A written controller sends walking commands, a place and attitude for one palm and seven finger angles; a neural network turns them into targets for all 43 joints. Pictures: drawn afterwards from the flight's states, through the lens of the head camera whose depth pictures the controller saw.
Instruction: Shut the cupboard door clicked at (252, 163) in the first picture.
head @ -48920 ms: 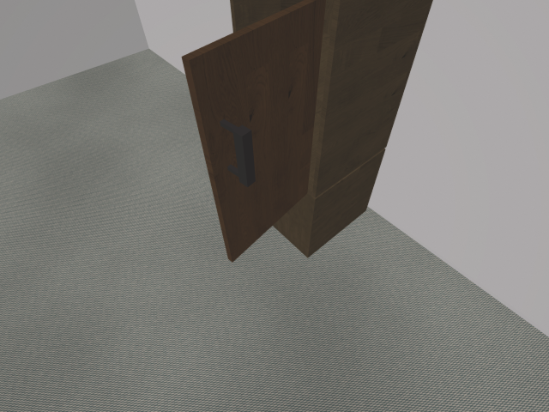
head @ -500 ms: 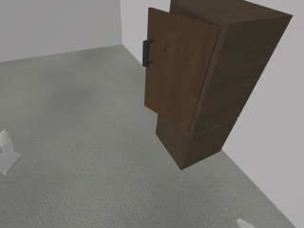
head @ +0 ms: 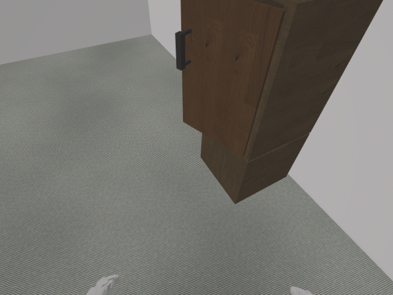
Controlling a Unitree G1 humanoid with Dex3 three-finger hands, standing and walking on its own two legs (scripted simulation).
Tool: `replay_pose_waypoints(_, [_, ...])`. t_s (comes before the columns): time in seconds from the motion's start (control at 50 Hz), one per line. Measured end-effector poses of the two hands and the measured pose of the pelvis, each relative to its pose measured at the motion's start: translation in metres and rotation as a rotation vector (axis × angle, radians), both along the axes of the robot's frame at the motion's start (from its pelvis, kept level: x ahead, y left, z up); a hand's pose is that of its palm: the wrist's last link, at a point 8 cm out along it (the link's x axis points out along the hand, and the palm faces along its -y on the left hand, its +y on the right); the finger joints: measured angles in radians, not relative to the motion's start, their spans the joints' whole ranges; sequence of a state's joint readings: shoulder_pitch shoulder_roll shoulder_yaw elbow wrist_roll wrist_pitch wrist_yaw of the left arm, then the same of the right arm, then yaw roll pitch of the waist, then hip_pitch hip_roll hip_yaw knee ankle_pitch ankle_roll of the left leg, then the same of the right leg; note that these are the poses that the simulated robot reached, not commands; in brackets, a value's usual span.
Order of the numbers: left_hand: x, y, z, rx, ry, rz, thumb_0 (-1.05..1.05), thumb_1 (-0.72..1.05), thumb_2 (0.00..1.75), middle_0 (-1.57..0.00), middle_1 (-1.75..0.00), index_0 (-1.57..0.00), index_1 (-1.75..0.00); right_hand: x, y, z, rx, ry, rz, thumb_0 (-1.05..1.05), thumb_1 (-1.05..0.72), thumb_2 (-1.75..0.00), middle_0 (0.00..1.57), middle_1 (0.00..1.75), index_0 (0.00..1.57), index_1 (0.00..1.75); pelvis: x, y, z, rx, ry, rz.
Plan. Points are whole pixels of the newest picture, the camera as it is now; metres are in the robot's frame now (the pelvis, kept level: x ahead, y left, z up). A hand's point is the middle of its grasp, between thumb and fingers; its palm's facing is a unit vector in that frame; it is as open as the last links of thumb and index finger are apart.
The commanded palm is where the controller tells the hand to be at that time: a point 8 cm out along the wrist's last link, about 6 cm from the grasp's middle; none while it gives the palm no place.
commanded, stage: let the arm hang, fingers relaxed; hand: left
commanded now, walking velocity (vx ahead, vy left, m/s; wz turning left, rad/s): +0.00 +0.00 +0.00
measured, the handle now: (184, 49) +0.89 +0.06 +0.06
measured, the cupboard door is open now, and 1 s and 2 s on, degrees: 22 22 22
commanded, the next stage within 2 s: look to check the result in 0.86 s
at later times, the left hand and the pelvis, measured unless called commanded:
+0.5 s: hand out of the picture -0.03 +0.18 -0.16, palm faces +0.00 -0.98 -0.21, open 7.3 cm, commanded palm none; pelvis +0.01 +0.00 +0.02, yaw -2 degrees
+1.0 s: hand out of the picture -0.04 +0.15 -0.16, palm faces +0.01 -0.99 -0.14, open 7.3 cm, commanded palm none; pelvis +0.01 +0.00 +0.02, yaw -2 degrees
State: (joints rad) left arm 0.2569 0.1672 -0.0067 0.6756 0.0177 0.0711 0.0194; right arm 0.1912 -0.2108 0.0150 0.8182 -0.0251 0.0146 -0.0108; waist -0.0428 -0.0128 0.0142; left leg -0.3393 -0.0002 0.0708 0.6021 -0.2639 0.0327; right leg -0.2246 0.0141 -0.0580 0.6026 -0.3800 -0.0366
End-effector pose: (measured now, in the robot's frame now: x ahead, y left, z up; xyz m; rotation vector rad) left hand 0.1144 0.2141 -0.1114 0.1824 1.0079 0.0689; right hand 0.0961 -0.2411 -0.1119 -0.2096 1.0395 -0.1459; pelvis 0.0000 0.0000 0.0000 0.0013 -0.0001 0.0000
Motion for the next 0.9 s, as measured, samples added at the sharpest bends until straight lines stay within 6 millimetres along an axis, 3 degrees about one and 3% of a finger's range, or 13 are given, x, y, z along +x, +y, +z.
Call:
replay_pose_waypoints(0.04, [-0.026, -0.015, -0.019, -0.068, 0.091, 0.072, -0.02, 0.95, 0.89, -0.2, -0.3, -0.2, -0.3, -0.017, -0.003, 0.002, -0.022, 0.072, -0.011, 0.0, -0.9, -0.9, 0.2, 0.3, 0.2, 0.3, 0.001, -0.002, 0.002, -0.005, -0.002, 0.006])
replay_pose_waypoints(0.1, [-0.039, -0.005, -0.023, -0.053, 0.113, 0.125, -0.08, 1.02, 0.89, -0.21, -0.3, -0.21, -0.3, -0.044, -0.004, 0.001, -0.04, 0.19, -0.016, 0.0, -0.9, -0.9, 0.2, 0.3, 0.2, 0.3, 0.002, -0.006, 0.007, -0.013, 0.001, 0.014])
replay_pose_waypoints(0.2, [-0.073, 0.012, -0.023, 0.0, 0.255, 0.101, -0.06, 0.99, 0.89, -0.2, -0.3, -0.21, -0.3, -0.077, 0.0, -0.005, -0.016, 0.289, -0.074, 0.0, -0.9, -0.9, 0.2, 0.3, 0.2, 0.3, 0.006, -0.004, 0.012, -0.015, -0.004, 0.001])
replay_pose_waypoints(0.32, [-0.112, 0.025, -0.015, 0.052, 0.389, 0.106, -0.02, 0.94, 0.89, -0.2, -0.3, -0.2, -0.3, -0.103, 0.016, -0.015, 0.042, 0.347, -0.116, 0.0, -0.9, -0.9, 0.2, 0.3, 0.2, 0.3, 0.009, 0.0, 0.015, -0.009, -0.019, -0.017])
replay_pose_waypoints(0.42, [-0.134, 0.021, -0.012, 0.055, 0.445, 0.12, -0.01, 0.92, 0.89, -0.19, -0.3, -0.2, -0.3, -0.117, 0.031, -0.021, 0.087, 0.385, -0.126, 0.0, -0.9, -0.9, 0.2, 0.3, 0.2, 0.3, 0.009, 0.001, 0.017, -0.005, -0.027, -0.025])
replay_pose_waypoints(0.72, [-0.154, -0.025, -0.024, -0.061, 0.477, 0.121, 0.0, 0.91, 0.89, -0.2, -0.3, -0.2, -0.3, -0.128, 0.048, -0.021, 0.109, 0.399, -0.145, 0.0, -0.9, -0.9, 0.2, 0.3, 0.2, 0.3, 0.008, 0.002, 0.017, -0.003, -0.033, -0.029])
replay_pose_waypoints(0.9, [-0.157, -0.026, -0.024, -0.067, 0.484, 0.12, 0.0, 0.91, 0.89, -0.2, -0.3, -0.2, -0.3, -0.131, 0.047, -0.02, 0.099, 0.402, -0.154, 0.0, -0.9, -0.9, 0.2, 0.3, 0.19, 0.3, 0.007, 0.004, 0.016, -0.003, -0.03, -0.031])
